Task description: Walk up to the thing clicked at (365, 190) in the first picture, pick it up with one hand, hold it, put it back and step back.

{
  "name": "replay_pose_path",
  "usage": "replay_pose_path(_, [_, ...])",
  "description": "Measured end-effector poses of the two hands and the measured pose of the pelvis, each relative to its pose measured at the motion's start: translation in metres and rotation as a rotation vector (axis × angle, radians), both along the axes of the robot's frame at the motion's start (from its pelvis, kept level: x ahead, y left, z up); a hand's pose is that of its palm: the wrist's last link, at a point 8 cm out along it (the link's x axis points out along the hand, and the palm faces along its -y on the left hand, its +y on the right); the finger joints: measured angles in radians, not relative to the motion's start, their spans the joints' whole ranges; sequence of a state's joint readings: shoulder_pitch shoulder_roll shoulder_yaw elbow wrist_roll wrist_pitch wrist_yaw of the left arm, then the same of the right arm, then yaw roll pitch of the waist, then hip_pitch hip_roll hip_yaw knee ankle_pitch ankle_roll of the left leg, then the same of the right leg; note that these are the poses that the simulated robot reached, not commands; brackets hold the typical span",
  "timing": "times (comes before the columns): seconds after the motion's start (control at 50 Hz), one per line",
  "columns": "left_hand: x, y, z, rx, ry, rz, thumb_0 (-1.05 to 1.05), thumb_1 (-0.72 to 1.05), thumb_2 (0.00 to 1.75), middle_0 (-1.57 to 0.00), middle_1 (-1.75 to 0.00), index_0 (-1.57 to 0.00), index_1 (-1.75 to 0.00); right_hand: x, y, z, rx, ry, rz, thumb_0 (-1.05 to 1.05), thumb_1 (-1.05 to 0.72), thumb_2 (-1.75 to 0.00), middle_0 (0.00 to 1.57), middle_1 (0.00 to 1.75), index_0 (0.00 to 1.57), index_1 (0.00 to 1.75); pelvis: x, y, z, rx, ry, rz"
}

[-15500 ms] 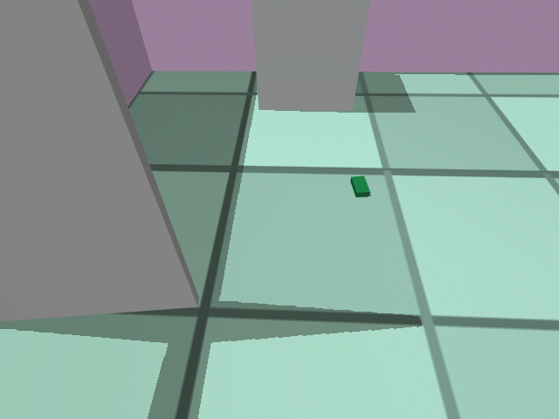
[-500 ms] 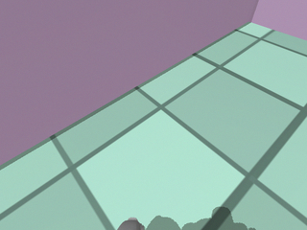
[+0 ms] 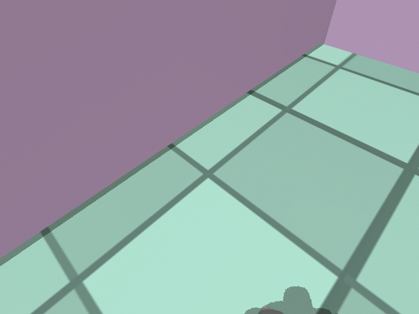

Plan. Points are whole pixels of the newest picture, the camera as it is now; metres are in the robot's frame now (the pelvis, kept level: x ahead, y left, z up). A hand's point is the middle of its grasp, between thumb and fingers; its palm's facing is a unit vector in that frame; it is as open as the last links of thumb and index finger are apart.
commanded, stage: walk up
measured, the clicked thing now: out of the picture -1.04 +0.67 -0.75
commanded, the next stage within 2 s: stand in 1.76 s
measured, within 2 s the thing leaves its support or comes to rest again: neither
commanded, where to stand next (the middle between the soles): +0.21 +0.00 m, yaw +1 degrees
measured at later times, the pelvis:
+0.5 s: pelvis +0.12 -0.01 -0.01, yaw +2 degrees
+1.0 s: pelvis +0.14 +0.00 +0.00, yaw +1 degrees
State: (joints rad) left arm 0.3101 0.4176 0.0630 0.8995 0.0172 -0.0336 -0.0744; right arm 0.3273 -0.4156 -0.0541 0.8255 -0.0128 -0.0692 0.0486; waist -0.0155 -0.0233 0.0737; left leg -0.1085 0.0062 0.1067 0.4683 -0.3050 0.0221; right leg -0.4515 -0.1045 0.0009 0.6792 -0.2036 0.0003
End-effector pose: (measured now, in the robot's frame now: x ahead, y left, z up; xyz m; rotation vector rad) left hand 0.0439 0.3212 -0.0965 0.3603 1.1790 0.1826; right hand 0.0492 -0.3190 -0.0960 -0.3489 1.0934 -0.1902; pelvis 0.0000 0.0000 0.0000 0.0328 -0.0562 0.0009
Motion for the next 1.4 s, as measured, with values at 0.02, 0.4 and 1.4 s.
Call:
replay_pose_path(0.02, [0.010, -0.003, 0.002, 0.014, -0.001, -0.005, 0.01, 0.90, 0.90, -0.20, -0.30, -0.21, -0.30, 0.004, -0.006, -0.006, 0.007, 0.011, -0.007, 0.01, -0.90, -0.90, 0.20, 0.30, 0.21, 0.30, 0.008, -0.004, -0.002, 0.005, 0.004, -0.001])
replay_pose_path(0.4, [0.090, -0.034, 0.019, 0.057, -0.056, 0.033, 0.01, 0.90, 0.90, -0.21, -0.30, -0.21, -0.30, 0.132, -0.020, -0.017, 0.045, 0.042, 0.037, 0.01, -0.90, -0.90, 0.20, 0.30, 0.20, 0.30, 0.104, -0.028, 0.003, -0.032, -0.016, 0.018])
replay_pose_path(1.4, [0.208, -0.028, -0.014, -0.030, -0.013, 0.010, 0.01, 0.90, 0.90, -0.21, -0.30, -0.21, -0.30, 0.188, 0.015, -0.010, 0.023, 0.114, -0.069, 0.01, -0.90, -0.90, 0.20, 0.30, 0.20, 0.30, 0.165, -0.002, 0.008, -0.044, 0.010, 0.001])
